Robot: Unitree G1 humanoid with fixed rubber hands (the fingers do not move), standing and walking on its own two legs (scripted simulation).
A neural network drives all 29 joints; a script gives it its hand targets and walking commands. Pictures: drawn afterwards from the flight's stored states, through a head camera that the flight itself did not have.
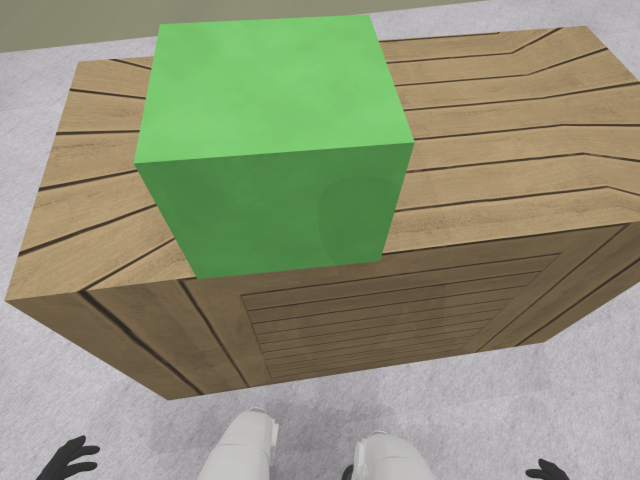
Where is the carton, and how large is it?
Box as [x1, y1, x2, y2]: [134, 14, 414, 278]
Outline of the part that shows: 368,14 160,24 134,164 197,278 375,261 380,259 414,142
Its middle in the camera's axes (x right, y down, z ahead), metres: -0.06 -0.11 +0.52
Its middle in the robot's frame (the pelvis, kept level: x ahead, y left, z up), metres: +0.49 +0.07 +0.08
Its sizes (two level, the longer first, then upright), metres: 0.261 0.233 0.231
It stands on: a pedestal, 0.70 m high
